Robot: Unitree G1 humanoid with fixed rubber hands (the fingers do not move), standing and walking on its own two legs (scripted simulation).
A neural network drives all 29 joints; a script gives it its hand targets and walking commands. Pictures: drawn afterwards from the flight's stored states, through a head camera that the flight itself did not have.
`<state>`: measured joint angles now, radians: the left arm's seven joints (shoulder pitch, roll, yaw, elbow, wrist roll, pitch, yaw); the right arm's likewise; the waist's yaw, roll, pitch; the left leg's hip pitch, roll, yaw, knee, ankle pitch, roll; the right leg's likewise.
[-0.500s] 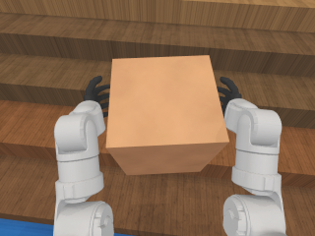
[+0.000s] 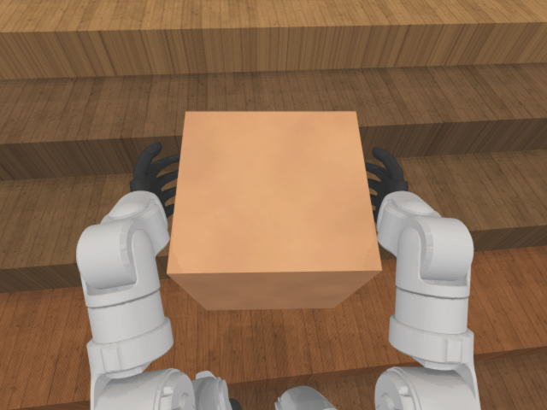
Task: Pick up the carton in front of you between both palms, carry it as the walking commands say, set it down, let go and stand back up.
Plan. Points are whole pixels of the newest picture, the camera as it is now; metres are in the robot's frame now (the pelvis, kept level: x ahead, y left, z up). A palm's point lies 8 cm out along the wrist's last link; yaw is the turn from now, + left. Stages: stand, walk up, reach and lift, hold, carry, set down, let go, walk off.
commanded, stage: carry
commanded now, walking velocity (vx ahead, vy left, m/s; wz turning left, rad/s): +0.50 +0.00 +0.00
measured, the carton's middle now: (271, 224) +0.37 -0.04 +0.05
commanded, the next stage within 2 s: none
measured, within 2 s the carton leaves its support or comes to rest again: neither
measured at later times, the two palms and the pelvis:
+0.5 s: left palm out of the picture +0.65 +0.18 +0.34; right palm out of the picture +0.70 -0.11 +0.35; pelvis +0.31 -0.03 +0.17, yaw +1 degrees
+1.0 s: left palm out of the picture +1.02 +0.19 +0.45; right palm out of the picture +0.98 -0.10 +0.45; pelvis +0.63 +0.09 +0.31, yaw +1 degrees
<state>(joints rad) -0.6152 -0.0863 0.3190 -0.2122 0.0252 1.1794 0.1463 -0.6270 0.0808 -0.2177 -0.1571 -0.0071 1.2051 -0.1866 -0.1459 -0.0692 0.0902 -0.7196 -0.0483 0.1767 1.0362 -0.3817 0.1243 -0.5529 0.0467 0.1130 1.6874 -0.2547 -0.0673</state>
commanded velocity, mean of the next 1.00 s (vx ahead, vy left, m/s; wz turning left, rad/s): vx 0.50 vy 0.00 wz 0.00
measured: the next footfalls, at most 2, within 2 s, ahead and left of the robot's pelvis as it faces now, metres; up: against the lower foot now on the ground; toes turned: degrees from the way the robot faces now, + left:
right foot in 0.36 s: +0.43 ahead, -0.10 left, +0.15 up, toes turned -6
left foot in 0.88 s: +0.78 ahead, +0.17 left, +0.31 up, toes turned +7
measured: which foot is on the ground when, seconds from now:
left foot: down 0.00-0.36, up 0.38-0.86, down 0.88-1.00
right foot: up 0.00-0.34, down 0.36-0.88, up 0.90-1.00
